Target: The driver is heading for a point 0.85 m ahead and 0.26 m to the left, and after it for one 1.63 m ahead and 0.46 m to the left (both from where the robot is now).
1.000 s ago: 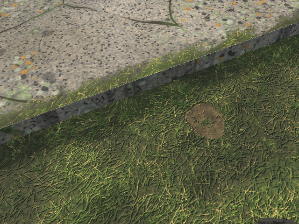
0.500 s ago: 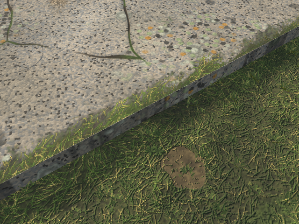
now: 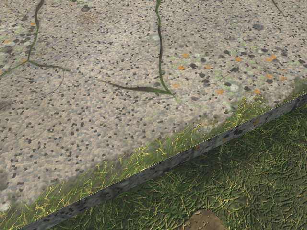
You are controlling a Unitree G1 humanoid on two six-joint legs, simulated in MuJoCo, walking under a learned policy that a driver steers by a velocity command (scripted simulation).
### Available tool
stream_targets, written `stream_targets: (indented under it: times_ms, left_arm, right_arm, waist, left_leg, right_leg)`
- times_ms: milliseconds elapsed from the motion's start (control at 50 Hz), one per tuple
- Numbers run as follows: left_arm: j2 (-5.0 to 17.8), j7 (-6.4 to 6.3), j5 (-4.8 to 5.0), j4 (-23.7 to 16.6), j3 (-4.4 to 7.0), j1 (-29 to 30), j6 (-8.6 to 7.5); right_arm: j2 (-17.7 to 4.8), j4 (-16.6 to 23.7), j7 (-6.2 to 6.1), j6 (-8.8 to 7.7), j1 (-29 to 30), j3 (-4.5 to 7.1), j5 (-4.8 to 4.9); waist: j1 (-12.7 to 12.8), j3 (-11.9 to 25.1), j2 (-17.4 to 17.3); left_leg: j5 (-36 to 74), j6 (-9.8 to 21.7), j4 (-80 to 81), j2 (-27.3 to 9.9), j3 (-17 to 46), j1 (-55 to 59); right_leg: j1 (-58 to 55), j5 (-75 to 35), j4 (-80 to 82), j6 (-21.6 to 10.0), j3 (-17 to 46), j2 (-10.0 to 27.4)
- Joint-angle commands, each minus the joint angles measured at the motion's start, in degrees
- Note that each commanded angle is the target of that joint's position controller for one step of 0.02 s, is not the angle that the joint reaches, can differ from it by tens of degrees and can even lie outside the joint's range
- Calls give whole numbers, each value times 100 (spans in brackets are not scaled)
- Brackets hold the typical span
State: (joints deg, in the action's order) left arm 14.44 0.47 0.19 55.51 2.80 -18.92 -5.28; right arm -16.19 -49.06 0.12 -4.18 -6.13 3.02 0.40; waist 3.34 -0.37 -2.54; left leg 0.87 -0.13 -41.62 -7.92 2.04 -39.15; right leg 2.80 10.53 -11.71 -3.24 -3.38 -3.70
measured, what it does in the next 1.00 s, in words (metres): walks ahead: left foot, then right foot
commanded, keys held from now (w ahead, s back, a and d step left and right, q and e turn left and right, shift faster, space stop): w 0.58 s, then w+q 0.42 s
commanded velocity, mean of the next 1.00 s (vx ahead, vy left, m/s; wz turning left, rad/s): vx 0.50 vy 0.00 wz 0.13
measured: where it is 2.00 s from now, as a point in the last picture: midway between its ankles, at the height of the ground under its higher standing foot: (144, 118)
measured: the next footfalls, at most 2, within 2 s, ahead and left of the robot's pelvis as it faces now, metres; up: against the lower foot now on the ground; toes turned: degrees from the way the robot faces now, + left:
left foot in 0.16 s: +0.27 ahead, +0.13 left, +0.00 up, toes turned +5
right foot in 0.68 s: +0.54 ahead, -0.07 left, +0.00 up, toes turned -3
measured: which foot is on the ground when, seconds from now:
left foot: up 0.00-0.14, down 0.16-0.70, up 0.72-1.00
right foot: down 0.00-0.18, up 0.20-0.66, down 0.68-1.00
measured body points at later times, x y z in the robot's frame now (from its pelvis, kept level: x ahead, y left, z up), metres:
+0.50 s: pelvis +0.27 +0.05 +0.00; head +0.30 +0.07 +0.45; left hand +0.39 +0.30 -0.14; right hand +0.24 -0.20 -0.14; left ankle +0.23 +0.13 -0.75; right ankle +0.39 -0.10 -0.69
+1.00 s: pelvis +0.53 +0.00 +0.00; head +0.54 +0.00 +0.45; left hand +0.49 +0.26 -0.14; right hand +0.65 -0.24 -0.15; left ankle +0.53 +0.13 -0.60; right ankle +0.50 -0.07 -0.75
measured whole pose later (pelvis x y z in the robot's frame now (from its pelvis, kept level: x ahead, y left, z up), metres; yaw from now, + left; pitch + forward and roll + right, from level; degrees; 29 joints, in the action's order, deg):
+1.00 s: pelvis +0.53 +0.00 +0.00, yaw +10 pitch +0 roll -1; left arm 11.8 -0.3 -2.0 56.5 2.4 -21.4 -5.8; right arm -13.6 -54.0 0.5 0.8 -12.0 4.3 -1.9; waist 0.5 -1.0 -2.2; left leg -14.8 3.5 -83.4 -4.4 -0.8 -41.7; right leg 4.3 14.4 -18.6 -3.9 -13.8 -0.9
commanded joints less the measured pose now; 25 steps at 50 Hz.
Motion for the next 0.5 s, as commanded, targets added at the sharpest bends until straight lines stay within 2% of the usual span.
stream_targets:
  times_ms: [20, 40, 60, 100, 120, 140, 160, 180, 200, 220, 240, 260, 280, 300, 340, 420, 500]
  left_arm:
    - [696, 15, -97, -72, 106, -222, -73]
    - [674, 36, -124, -33, 103, -308, -69]
    - [767, 30, -152, -22, 127, -279, -49]
    - [961, -9, -198, 5, 188, -214, 6]
    - [1045, -39, -215, 18, 216, -184, 33]
    - [1057, -56, -223, 34, 221, -155, 68]
    - [856, -54, -239, 19, 155, -273, 77]
    - [246, -10, -66, -208, -4, -850, 51]
    - [419, -1, -65, -97, 46, -971, 33]
    - [761, -4, -148, -117, 135, -450, 71]
    - [683, 53, -137, -204, 116, -50, 51]
    - [554, 82, -127, -207, 90, 99, 67]
    - [489, 95, -220, -202, 75, 87, 135]
    - [404, 112, -270, -121, 43, -12, 211]
    - [329, 143, -272, -115, 21, 29, 275]
    - [303, 176, -257, -381, -15, 861, 307]
    - [166, 184, -196, -655, -103, 1639, 272]
  right_arm:
    - [-24, 439, 193, 83, 472, -104, -334]
    - [-16, 478, 244, 144, 543, -97, -326]
    - [-149, 531, 252, 167, 565, -70, -295]
    - [-368, 578, 241, 148, 443, -15, -292]
    - [-471, 521, 207, 103, 165, 26, -293]
    - [-519, 324, 157, 32, -484, 70, -311]
    - [-746, -1, 82, -55, -1486, 154, -386]
    - [-1476, -81, 8, -97, -2211, 327, -508]
    - [-1555, -179, 33, 7, -2239, 397, -282]
    - [-1184, -48, 45, 40, -1626, 306, -193]
    - [-723, 29, 62, 29, -1158, 186, -180]
    - [-456, 11, 66, 7, -954, 107, -177]
    - [-354, -59, 45, -19, -919, 71, -132]
    - [-288, -116, 39, -55, -936, 49, -145]
    - [-350, -273, 39, -143, -1195, 61, -112]
    - [-395, -528, 33, -164, -1580, 63, -95]
    - [-383, -710, 25, -142, -1870, 41, -116]
  waist:
    - [-75, -308, 477]
    - [-26, -371, 651]
    - [-78, -391, 713]
    - [-223, -363, 756]
    - [-363, -250, 751]
    - [-656, 50, 648]
    - [-970, 661, 350]
    - [-863, 1617, -988]
    - [-840, 1960, -1559]
    - [-701, 1101, -622]
    - [-603, 524, -226]
    - [-474, 155, -141]
    - [-337, 7, -271]
    - [-259, 18, -256]
    - [-211, 46, -155]
    - [-334, -303, -92]
    - [-520, -475, -127]
  left_leg:
    - [630, 6, 674, 276, -653, 892]
    - [589, 65, 730, 286, -626, 1017]
    - [311, 133, 810, 296, -549, 1011]
    - [-421, 289, 998, 369, -494, 1063]
    - [-812, 369, 1144, 471, -500, 1335]
    - [-948, 479, 1463, 644, -592, 2028]
    - [-912, 644, 1549, 499, -422, 3302]
    - [-1087, 1192, 1597, -1181, 1781, 5294]
    - [-1468, 1560, 2602, -1667, 3684, 5677]
    - [-2071, 1416, 2644, -1375, 2881, 5001]
    - [-2058, 1313, 2771, -1131, 2208, 4258]
    - [-1644, 1138, 3020, -853, 1602, 3657]
    - [-1240, 1031, 3169, -683, 1212, 3268]
    - [-803, 1005, 3238, -560, 950, 3100]
    - [-177, 1103, 3314, -505, 646, 3137]
    - [-81, 1189, 3581, -416, 312, 3407]
    - [370, 1126, 3559, -278, -20, 3574]
  right_leg:
    - [640, -1140, 654, -723, 404, 1227]
    - [577, -1208, 606, -668, 419, 1277]
    - [332, -1382, 473, -613, 463, 1384]
    - [-192, -1967, 77, -528, 538, 1605]
    - [-427, -2549, -329, -461, 545, 1646]
    - [-512, -3198, -1173, -383, 419, 1528]
    - [-80, -2854, -2475, -279, 198, 1205]
    - [1696, -641, -4612, -57, -139, 572]
    - [2933, 2107, -5682, -30, 275, -121]
    - [3374, 1734, -6015, -139, 679, 343]
    - [3377, 1187, -5819, -169, 657, 588]
    - [3152, 839, -5439, -158, 623, 801]
    - [2847, 674, -5154, -91, 591, 918]
    - [2596, 555, -5104, -30, 532, 926]
    - [2632, 374, -4994, 56, 434, 942]
    - [3346, -259, -4204, 239, 255, 1093]
    - [3231, -785, -3015, 284, 24, 954]
Keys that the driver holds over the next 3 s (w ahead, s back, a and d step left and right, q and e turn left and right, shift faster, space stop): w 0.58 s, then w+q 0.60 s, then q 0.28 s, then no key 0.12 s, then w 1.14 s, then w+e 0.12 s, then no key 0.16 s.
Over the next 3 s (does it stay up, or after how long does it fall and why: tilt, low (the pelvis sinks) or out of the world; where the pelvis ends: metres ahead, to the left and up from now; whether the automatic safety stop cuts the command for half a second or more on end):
stays up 1.46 0.47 0.11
